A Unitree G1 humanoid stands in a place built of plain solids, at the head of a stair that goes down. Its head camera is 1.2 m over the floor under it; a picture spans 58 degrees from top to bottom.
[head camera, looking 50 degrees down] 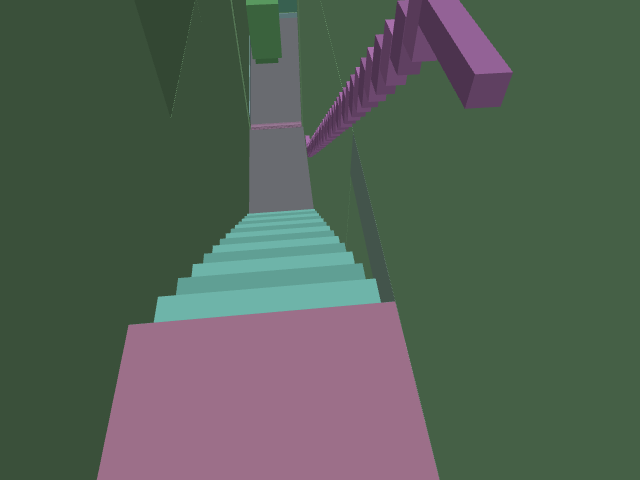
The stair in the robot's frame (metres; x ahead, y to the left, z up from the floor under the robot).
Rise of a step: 0.21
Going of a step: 0.23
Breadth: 0.94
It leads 6 degrees to the left of straight ahead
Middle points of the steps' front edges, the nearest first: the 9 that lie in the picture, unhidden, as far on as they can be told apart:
0.71 0.18 0.00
0.94 0.20 -0.20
1.17 0.22 -0.41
1.40 0.25 -0.62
1.63 0.27 -0.82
1.86 0.29 -1.03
2.10 0.32 -1.23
2.33 0.34 -1.44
2.56 0.36 -1.64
